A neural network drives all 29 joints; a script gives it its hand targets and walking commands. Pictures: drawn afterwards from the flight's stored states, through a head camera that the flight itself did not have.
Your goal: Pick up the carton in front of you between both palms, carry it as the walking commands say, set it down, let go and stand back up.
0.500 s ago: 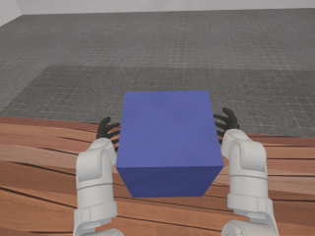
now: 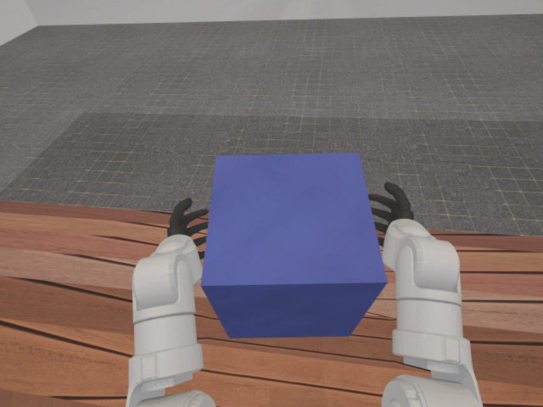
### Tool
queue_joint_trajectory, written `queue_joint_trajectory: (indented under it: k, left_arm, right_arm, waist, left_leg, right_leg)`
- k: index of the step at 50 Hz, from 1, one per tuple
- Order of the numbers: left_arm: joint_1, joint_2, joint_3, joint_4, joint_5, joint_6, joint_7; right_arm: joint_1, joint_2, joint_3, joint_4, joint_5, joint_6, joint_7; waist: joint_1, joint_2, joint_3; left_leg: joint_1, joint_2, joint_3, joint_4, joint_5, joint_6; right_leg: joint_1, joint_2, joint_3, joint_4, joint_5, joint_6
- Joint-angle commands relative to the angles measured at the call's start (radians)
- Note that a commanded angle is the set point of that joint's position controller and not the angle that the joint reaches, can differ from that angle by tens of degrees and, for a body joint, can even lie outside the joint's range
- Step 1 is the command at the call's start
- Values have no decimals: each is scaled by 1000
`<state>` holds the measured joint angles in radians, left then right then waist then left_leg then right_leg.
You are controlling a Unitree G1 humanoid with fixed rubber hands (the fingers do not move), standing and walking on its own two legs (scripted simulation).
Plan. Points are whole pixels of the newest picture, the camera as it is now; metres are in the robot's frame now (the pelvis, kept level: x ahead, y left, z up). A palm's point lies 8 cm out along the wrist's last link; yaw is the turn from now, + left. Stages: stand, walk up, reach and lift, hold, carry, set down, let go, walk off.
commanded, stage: carry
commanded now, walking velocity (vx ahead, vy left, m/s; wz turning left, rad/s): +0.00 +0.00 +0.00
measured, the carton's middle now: (288, 253) +0.34 +0.00 +0.04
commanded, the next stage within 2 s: none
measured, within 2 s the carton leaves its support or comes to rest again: neither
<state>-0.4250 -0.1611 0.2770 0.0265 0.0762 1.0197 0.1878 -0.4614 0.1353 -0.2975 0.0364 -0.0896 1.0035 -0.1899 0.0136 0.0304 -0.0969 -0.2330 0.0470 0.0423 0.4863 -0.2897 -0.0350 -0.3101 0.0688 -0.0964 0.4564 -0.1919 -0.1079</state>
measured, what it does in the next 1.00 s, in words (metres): stands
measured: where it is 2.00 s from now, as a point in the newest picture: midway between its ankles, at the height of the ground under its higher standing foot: outside the picture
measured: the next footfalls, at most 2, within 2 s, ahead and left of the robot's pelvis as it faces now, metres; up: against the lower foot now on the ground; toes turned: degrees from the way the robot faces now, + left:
none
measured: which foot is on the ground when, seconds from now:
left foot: down 0.00-1.00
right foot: down 0.00-1.00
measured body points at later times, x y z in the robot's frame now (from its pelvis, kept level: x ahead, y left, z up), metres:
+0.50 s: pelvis +0.00 +0.01 +0.00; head -0.02 -0.01 +0.45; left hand +0.33 +0.16 +0.10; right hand +0.34 -0.16 +0.10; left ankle -0.02 +0.14 -0.74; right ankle +0.03 -0.05 -0.74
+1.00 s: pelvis +0.00 +0.01 +0.00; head -0.02 -0.01 +0.45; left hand +0.32 +0.16 +0.10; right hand +0.33 -0.16 +0.10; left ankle -0.02 +0.14 -0.74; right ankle +0.03 -0.05 -0.74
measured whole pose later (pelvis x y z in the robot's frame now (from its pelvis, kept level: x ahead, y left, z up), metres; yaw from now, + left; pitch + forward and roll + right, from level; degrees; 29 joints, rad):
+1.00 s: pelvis +0.00 +0.01 +0.00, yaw +0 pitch +2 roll +1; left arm -0.44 -0.16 0.29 0.03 0.07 1.04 0.19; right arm -0.47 0.14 -0.30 0.05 -0.10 1.01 -0.19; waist 0.01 0.02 -0.10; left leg -0.23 0.03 0.05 0.48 -0.28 -0.02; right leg -0.32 0.05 -0.09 0.47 -0.19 -0.10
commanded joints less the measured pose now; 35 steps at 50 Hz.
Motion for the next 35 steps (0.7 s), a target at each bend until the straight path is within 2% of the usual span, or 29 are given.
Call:
queue_joint_trajectory:
  k: [1,3,5,6,7,8,9,11,12,13,14,15,16,17,18,19,20,21,22,23,24,27,28,29,30,31,32,33,35]
  left_arm:
    - [-607,-716,-558,-99,-156,-31,3]
    - [-624,-695,-561,-105,-157,-32,6]
    - [-626,-710,-562,-115,-153,-32,3]
    - [-621,-699,-558,-107,-159,-33,4]
    - [-636,-718,-570,-118,-167,-36,2]
    - [-630,-705,-572,-123,-160,-32,-1]
    - [-618,-702,-570,-100,-151,-28,0]
    - [-611,-698,-549,-77,-141,-25,-1]
    - [-607,-702,-559,-75,-158,-24,0]
    - [-623,-708,-552,-105,-156,-28,-2]
    - [-653,-710,-572,-108,-161,-26,-2]
    - [-639,-719,-563,-100,-166,-26,0]
    - [-639,-725,-567,-96,-178,-26,-7]
    - [-650,-730,-566,-96,-169,-27,-6]
    - [-629,-709,-555,-90,-153,-24,-6]
    - [-633,-700,-550,-108,-141,-24,-3]
    - [-648,-708,-569,-107,-161,-24,-3]
    - [-661,-713,-564,-110,-159,-23,-4]
    - [-641,-698,-543,-99,-141,-23,-3]
    - [-642,-699,-544,-80,-146,-22,-3]
    - [-626,-708,-546,-106,-143,-26,-2]
    - [-643,-703,-557,-86,-152,-20,-3]
    - [-640,-708,-549,-101,-153,-22,0]
    - [-634,-695,-547,-78,-141,-21,1]
    - [-612,-699,-551,-66,-147,-18,0]
    - [-622,-713,-546,-67,-149,-18,3]
    - [-606,-683,-525,-63,-133,-12,0]
    - [-639,-689,-541,-95,-146,-20,3]
    - [-647,-721,-553,-89,-148,-18,-3]
  right_arm:
    - [-541,749,591,-48,151,3,0]
    - [-529,752,581,-25,149,3,-4]
    - [-526,751,573,-38,145,0,2]
    - [-522,748,586,-14,147,5,0]
    - [-539,762,580,-45,150,-1,0]
    - [-517,751,570,-9,141,3,-2]
    - [-514,729,556,-24,124,-2,-2]
    - [-505,725,543,0,120,7,-1]
    - [-486,723,554,5,121,9,-1]
    - [-522,752,556,-27,124,10,-1]
    - [-508,745,555,-7,121,8,2]
    - [-509,740,547,-11,118,9,-1]
    - [-554,759,575,-48,137,4,3]
    - [-538,743,573,-30,130,8,2]
    - [-535,751,577,-21,141,9,3]
    - [-529,748,556,-15,128,13,3]
    - [-524,753,561,-14,134,10,5]
    - [-541,746,560,-25,119,10,5]
    - [-538,759,569,-10,128,17,5]
    - [-531,749,574,-3,130,16,4]
    - [-536,758,583,-39,138,12,4]
    - [-532,736,545,-16,121,9,0]
    - [-529,744,554,-14,125,12,0]
    - [-551,757,570,-9,132,12,1]
    - [-535,739,555,-7,129,15,-1]
    - [-553,739,567,-21,138,14,-3]
    - [-521,729,549,-3,116,24,-6]
    - [-531,758,559,9,130,22,-5]
    - [-552,747,548,-25,116,12,-4]
  waist:
    - [-4,-36,-308]
    - [6,-6,-309]
    - [-4,-43,-312]
    - [10,-66,-298]
    - [-9,-49,-322]
    - [8,-64,-336]
    - [10,-32,-316]
    - [7,-16,-283]
    - [-1,-39,-307]
    - [10,-38,-322]
    - [0,-22,-347]
    - [14,-17,-319]
    - [3,-46,-325]
    - [-4,-59,-323]
    - [2,-51,-330]
    - [0,-6,-300]
    - [-4,-24,-304]
    - [2,-36,-285]
    - [3,-80,-268]
    - [0,-63,-281]
    - [5,-58,-309]
    - [5,-2,-293]
    - [4,-27,-331]
    - [2,-70,-321]
    - [4,-44,-313]
    - [7,-67,-320]
    - [4,-65,-281]
    - [2,-73,-315]
    - [3,-14,-316]
  left_leg:
    - [39,61,-72,-51,87,42]
    - [43,51,-64,-48,49,48]
    - [39,60,-76,-75,82,50]
    - [24,68,-71,-49,103,52]
    - [41,63,-58,-43,120,44]
    - [41,54,-57,-43,159,44]
    - [22,48,-48,-32,120,40]
    - [21,61,-57,-40,134,41]
    - [8,67,-63,-45,153,46]
    - [39,58,-46,-13,148,45]
    - [46,53,-53,-26,147,44]
    - [31,47,-56,-25,155,40]
    - [26,65,-66,-20,151,50]
    - [44,73,-68,-25,151,51]
    - [51,62,-68,-32,124,49]
    - [43,51,-60,-27,64,49]
    - [30,47,-61,-39,73,47]
    - [21,57,-63,-36,82,48]
    - [12,57,-69,-47,67,47]
    - [10,64,-74,-54,75,49]
    - [40,65,-70,-43,83,52]
    - [41,59,-65,-38,132,55]
    - [47,52,-64,-31,110,56]
    - [33,58,-65,-51,127,52]
    - [25,55,-58,-39,123,55]
    - [26,56,-64,-43,137,55]
    - [25,61,-56,-30,117,44]
    - [23,62,-64,-24,133,47]
    - [21,72,-65,-37,151,55]
  right_leg:
    - [174,-194,196,-89,184,18]
    - [185,-199,220,-98,156,33]
    - [187,-185,184,-81,109,15]
    - [193,-179,182,-68,235,19]
    - [195,-185,172,-38,294,12]
    - [209,-174,160,-17,338,13]
    - [206,-183,180,-32,333,24]
    - [180,-179,174,-20,298,11]
    - [204,-174,161,-8,289,14]
    - [194,-179,181,-19,349,21]
    - [204,-180,182,-7,298,4]
    - [203,-181,180,-8,328,15]
    - [202,-186,181,-6,323,8]
    - [181,-184,177,-10,317,11]
    - [191,-185,179,-20,253,13]
    - [161,-197,217,-73,231,20]
    - [191,-193,190,-55,207,17]
    - [183,-197,203,-58,236,20]
    - [163,-192,187,-65,220,18]
    - [188,-182,170,-51,194,7]
    - [174,-191,189,-42,227,7]
    - [161,-201,196,-43,289,9]
    - [185,-199,203,-46,278,4]
    - [209,-176,164,-19,258,11]
    - [189,-173,180,-27,274,12]
    - [197,-168,166,-17,260,15]
    - [159,-195,193,-34,316,23]
    - [195,-193,190,-5,355,15]
    - [183,-186,175,-5,288,10]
